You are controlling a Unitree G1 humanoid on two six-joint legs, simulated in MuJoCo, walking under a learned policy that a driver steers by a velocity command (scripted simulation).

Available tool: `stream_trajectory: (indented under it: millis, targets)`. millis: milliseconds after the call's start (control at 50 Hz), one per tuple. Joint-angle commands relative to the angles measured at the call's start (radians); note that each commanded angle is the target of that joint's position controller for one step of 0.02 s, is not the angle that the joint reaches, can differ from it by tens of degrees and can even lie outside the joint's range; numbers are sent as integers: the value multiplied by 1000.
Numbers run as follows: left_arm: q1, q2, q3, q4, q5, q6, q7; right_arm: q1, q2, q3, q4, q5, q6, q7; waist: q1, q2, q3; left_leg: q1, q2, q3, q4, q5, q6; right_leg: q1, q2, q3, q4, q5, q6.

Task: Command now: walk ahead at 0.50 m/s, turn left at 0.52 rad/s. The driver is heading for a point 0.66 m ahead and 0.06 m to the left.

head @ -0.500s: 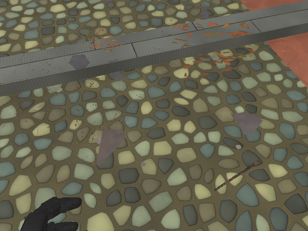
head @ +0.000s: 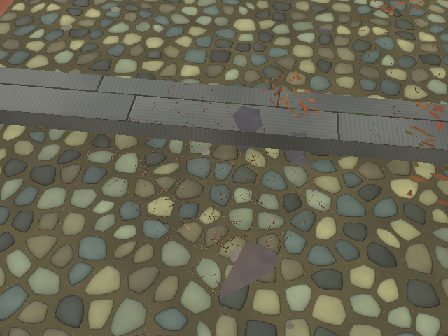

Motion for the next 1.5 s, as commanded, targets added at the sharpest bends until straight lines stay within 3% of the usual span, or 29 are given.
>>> stream_trajectory:
  millis: [20,60,80,100,120,180,240,340,420,500,520,540,560,580,640,780,800,880,940,960,980,1000,1020,1080,1240,1280,1320,1400,1500]
  targets:
    - [-21,211,51,-52,-8,18,18,16,-121,-44,-91,2,-8,10,-85,-122,-39,103,-88,89,3,-147,59,26,-299,45,216,1130,-109]
    - [-38,200,41,-72,-3,20,29,322,-239,-107,-22,6,2,-18,-246,-49,-202,606,-76,-37,-95,-87,144,-254,-232,23,677,919,-42]
    - [65,40,-10,-124,37,-10,7,324,-353,-125,-21,14,1,-32,-132,224,-282,985,200,-576,-130,-161,334,-743,-31,74,1049,-77,29]
    - [-15,96,-8,-136,4,-55,-10,356,-287,-104,-50,5,-11,-31,-192,125,-431,1071,285,-876,-292,-283,404,-878,26,318,1190,-233,23]
    - [-130,151,8,-170,-37,-79,-20,324,-230,-88,-43,-6,-21,-31,-215,70,-291,985,248,-718,-321,-226,338,-959,-35,350,1170,-139,-3]
    - [-136,150,15,-165,10,-80,-8,150,-144,-60,-81,-12,-30,-38,-88,-16,-98,581,134,-435,-355,53,261,-794,-129,340,933,25,2]
    - [-115,114,11,-171,22,-46,-8,135,-162,-65,-91,-11,-32,-50,-52,-6,-67,422,99,-355,-399,162,263,-717,-127,310,804,72,49]
    - [-303,61,-15,-222,18,-43,-15,200,-202,-78,-68,0,-20,-74,-121,37,-28,307,8,-255,-386,40,182,-617,-54,281,416,411,79]
    - [-365,104,-1,-248,-1,-54,-28,262,-195,-78,-44,10,-10,-77,-141,59,-34,386,49,-360,-315,-83,152,-572,-29,324,290,432,60]
    - [-220,144,24,-206,8,-72,-33,259,-154,-66,-35,-4,-6,-78,-62,96,-71,460,55,-393,-153,12,106,-404,-31,290,223,330,-19]
    - [-109,179,37,-192,23,-78,-28,263,-106,-46,-43,-13,-9,-73,-11,52,-171,410,2,-339,40,9,73,-215,-117,363,237,309,-72]
    - [16,270,59,-171,40,-74,-25,385,-48,-26,-55,-3,-17,-73,-23,-174,-324,134,-126,-218,381,-230,-3,135,-326,717,214,194,-220]
    - [87,254,63,-123,11,-62,-38,424,-77,-24,-50,16,-25,-74,-16,-360,-343,-96,-149,-190,591,-549,-31,216,-427,1066,67,-117,-301]
    - [37,174,40,-139,-5,-59,-38,331,-166,-45,-50,23,-26,-74,7,-216,-197,-180,-99,-226,668,-487,-27,113,-396,1004,30,-255,-262]
    - [-87,101,10,-147,17,-45,-32,165,-152,-47,-90,-13,-29,-68,-38,-108,-21,-123,5,-156,551,-309,-23,-185,-279,677,-8,35,-210]
    - [-63,148,16,-98,4,-42,-20,74,-59,-13,-111,-23,-38,-56,-43,-104,-7,-21,27,-69,173,-100,-65,-264,-217,411,-66,531,-220]
    - [6,115,6,-51,29,-32,-30,69,-31,3,-107,-92,-16,-30,-55,-66,-11,108,-19,16,115,-64,-66,-331,-163,316,-41,707,-176]
    - [32,117,7,-20,19,-14,-39,54,-48,0,-90,-58,-3,-23,-45,-159,-49,220,-57,12,-8,25,-47,-265,-160,289,55,786,-117]
    - [14,126,10,-9,13,-4,-22,155,-82,-9,-35,-73,-19,-45,-100,-106,-69,373,-69,-11,-188,60,-3,-213,-161,317,219,759,-79]
    - [43,99,1,-8,13,-5,-19,219,-118,-15,-14,-86,-34,-54,-116,-44,-122,508,4,-60,-218,252,15,-252,-118,294,339,634,-54]
    - [138,32,-18,-28,13,-3,-12,291,-183,-23,-17,-99,-41,-60,-92,124,-251,740,263,-279,-117,719,82,-390,-63,251,547,159,-29]
    - [240,17,-26,12,-14,24,-1,273,-182,-31,-14,-50,-24,-64,-90,237,-381,801,376,-441,-140,817,238,-466,29,252,741,-269,-20]
    - [177,84,-11,23,11,49,3,258,-132,-20,-10,-18,-11,-61,-101,124,-319,714,320,-418,-202,610,233,-500,7,291,785,-285,-21]
    - [53,50,-15,16,31,74,-6,118,-61,11,6,-31,0,-78,-48,96,-92,459,198,-256,-333,363,154,-471,-51,293,705,-144,-4]
    - [36,7,-38,90,32,100,8,80,-83,4,92,-33,19,-73,-22,80,-79,265,101,-175,-370,-241,85,-198,-26,224,269,148,-9]
    - [-3,49,-39,81,48,85,10,106,-61,7,113,-35,29,-70,-40,6,-6,177,60,-175,-366,-420,5,-182,-122,347,126,156,-35]
    - [-88,110,-17,80,10,74,24,80,-78,-7,116,-30,24,-84,-78,-124,61,358,-48,-65,-293,-299,-40,-464,-116,340,104,-127,-71]
    - [-94,37,-34,101,19,42,31,115,-63,-10,166,-32,19,-100,-79,-95,26,410,-37,-71,-258,-203,-11,-439,-89,317,105,33,-26]
    - [-84,49,-36,126,14,35,24,106,-64,-12,207,-28,19,-93,-72,-62,-19,453,-31,-65,-236,-53,-7,-383,-87,311,132,202,-37]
